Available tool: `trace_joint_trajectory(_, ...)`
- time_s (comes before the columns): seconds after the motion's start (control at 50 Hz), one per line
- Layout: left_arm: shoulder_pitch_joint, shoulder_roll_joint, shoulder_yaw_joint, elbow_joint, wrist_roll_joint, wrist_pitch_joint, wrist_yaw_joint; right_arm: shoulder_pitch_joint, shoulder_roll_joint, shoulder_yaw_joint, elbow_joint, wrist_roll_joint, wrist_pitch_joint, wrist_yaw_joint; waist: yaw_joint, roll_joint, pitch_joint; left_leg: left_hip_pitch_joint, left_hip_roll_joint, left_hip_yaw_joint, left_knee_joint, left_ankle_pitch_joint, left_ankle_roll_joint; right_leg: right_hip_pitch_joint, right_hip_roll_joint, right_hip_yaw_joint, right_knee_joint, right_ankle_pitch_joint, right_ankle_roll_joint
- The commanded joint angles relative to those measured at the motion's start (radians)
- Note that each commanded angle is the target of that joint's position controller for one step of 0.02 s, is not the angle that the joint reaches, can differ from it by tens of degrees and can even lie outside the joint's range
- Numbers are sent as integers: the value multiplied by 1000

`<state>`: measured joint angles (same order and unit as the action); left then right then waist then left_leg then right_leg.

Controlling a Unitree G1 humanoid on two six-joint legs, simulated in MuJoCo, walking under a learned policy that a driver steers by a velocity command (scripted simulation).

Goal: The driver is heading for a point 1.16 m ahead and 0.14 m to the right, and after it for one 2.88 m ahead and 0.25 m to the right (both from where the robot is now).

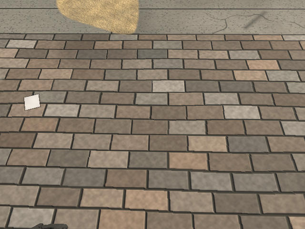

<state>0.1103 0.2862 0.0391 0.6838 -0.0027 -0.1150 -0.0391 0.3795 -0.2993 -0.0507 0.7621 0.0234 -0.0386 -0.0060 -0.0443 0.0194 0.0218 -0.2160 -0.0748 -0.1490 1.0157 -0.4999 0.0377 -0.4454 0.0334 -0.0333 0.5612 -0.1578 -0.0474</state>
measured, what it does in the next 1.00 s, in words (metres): walks ahead: left foot, then right foot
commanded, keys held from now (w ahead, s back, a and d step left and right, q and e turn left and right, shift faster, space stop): w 0.14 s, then no key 0.86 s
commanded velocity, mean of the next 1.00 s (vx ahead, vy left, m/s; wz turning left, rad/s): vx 0.19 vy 0.00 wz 0.03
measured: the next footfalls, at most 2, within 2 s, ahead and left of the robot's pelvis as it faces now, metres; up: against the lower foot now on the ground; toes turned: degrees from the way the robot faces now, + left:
left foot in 0.40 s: +0.38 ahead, +0.12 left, +0.00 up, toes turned -1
right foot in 0.68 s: +0.33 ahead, -0.13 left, +0.00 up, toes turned +0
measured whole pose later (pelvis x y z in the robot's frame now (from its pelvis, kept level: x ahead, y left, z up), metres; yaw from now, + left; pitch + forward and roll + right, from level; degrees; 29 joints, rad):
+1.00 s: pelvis +0.31 +0.00 +0.01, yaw +0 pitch -1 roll +0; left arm 0.24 0.23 0.01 0.91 0.01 -0.02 0.03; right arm 0.16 -0.23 -0.04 0.93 -0.01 0.00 -0.02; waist 0.00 0.00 0.03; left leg -0.28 -0.01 0.00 0.52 -0.22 0.00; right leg -0.19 -0.03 0.01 0.54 -0.33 0.02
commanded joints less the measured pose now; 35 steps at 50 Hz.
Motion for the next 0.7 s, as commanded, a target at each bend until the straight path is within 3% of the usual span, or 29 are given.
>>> trace_joint_trajectory(0.02,197,132,41,-3,1,12,11,-109,-141,-24,-124,1,-34,0,120,-60,-85,-537,106,24,254,110,-9,522,-339,520,-293,-183,-185)
trace_joint_trajectory(0.04,165,117,35,-3,10,13,12,-128,-125,-25,-130,-12,-37,2,92,-54,-40,-507,139,35,192,161,-12,430,-304,453,-317,-81,-185)
trace_joint_trajectory(0.06,150,103,29,-4,18,10,14,-108,-107,-25,-125,-13,-36,5,65,-81,-38,-454,163,38,154,193,-15,379,-274,400,-339,-13,-177)
trace_joint_trajectory(0.1,151,99,28,7,7,4,14,-76,-72,-18,-109,-11,-28,7,45,-110,-43,-418,173,62,95,208,-28,338,-248,324,-372,80,-188)
trace_joint_trajectory(0.16,163,134,36,32,0,4,21,-151,-46,-7,-131,-24,-24,4,50,-85,0,-454,184,89,-57,289,-59,308,-245,233,-404,279,-201)
trace_joint_trajectory(0.22,170,147,37,54,-1,21,32,-227,-13,6,-139,-30,-38,11,70,-88,-6,-344,145,135,-293,475,-66,278,-179,88,-364,552,-149)
trace_joint_trajectory(0.26,221,155,37,81,-6,31,38,-285,-13,5,-145,-26,-46,21,101,-94,-27,-282,110,148,-393,603,-64,302,-174,70,-346,548,-132)
trace_joint_trajectory(0.32,234,160,37,104,-12,48,43,-321,-37,-5,-157,-25,-51,36,98,-107,-34,-254,93,124,-484,599,-33,376,-209,100,-282,507,-115)
trace_joint_trajectory(0.36,205,168,41,108,-15,59,48,-273,-67,-19,-144,-34,-54,40,54,-108,-57,-181,82,118,-540,575,-1,403,-218,119,-194,507,-90)
trace_joint_trajectory(0.38,189,160,39,106,-15,62,50,-198,-85,-29,-116,-42,-56,36,14,-93,-91,-73,66,135,-590,630,20,392,-187,106,-103,538,-67)
trace_joint_trajectory(0.4,216,133,28,101,0,58,50,-133,-142,-44,-103,-51,-58,27,-3,-25,-162,94,144,80,-580,956,58,329,-127,73,42,431,-22)
trace_joint_trajectory(0.42,329,60,0,95,24,48,44,-86,-186,-44,-111,-78,-49,17,35,149,-309,420,376,-157,-481,1327,203,83,-46,52,315,-6,41)
trace_joint_trajectory(0.44,397,39,-14,129,10,56,37,-68,-97,-21,-100,-60,-32,15,28,236,-438,490,486,-306,-497,1346,320,2,-7,106,508,-527,85)
trace_joint_trajectory(0.46,352,124,8,130,-8,69,32,-90,-64,-10,-96,-35,-18,23,13,142,-390,398,438,-286,-541,1122,296,-30,-44,153,561,-555,94)
trace_joint_trajectory(0.48,274,131,14,113,-18,86,37,-158,-57,-7,-97,-27,-11,26,25,88,-278,294,396,-234,-587,915,251,-75,-70,131,565,-519,103)
trace_joint_trajectory(0.5,228,120,16,108,-11,106,47,-225,-49,-1,-98,-29,-8,29,42,51,-187,162,361,-189,-637,767,219,-75,-93,118,509,-479,112)
trace_joint_trajectory(0.52,217,118,19,105,-2,128,58,-280,-54,-2,-100,-35,-6,28,68,69,-145,42,336,-155,-682,635,194,-16,-115,117,436,-427,121)
trace_joint_trajectory(0.54,231,100,16,112,1,144,66,-319,-73,-9,-97,-45,1,27,90,105,-116,-67,299,-112,-720,545,178,66,-107,93,364,-383,130)
trace_joint_trajectory(0.58,261,70,10,134,10,152,75,-343,-69,-11,-86,-55,6,22,99,131,-121,-145,260,-46,-743,473,173,180,-92,64,254,-295,130)
trace_joint_trajectory(0.64,249,56,8,150,16,147,73,-344,-56,-7,-57,-43,11,11,99,106,-133,-176,240,-13,-738,263,148,297,-79,38,67,-76,101)
trace_joint_trajectory(0.68,218,61,8,140,38,144,70,-310,-23,6,-24,-40,14,9,97,78,-94,-227,196,1,-735,20,71,352,-87,51,-42,-5,68)
trace_joint_trajectory(0.7,188,90,9,117,42,141,73,-287,-16,10,-8,-45,16,9,80,41,-43,-236,163,15,-706,-44,24,318,-139,111,-115,-34,42)
Keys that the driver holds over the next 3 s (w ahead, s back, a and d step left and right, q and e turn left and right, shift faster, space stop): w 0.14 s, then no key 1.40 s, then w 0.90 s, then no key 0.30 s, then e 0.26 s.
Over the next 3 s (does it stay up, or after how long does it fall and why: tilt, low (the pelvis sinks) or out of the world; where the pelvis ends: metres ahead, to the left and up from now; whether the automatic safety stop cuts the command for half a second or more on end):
stays up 0.86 0.00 0.01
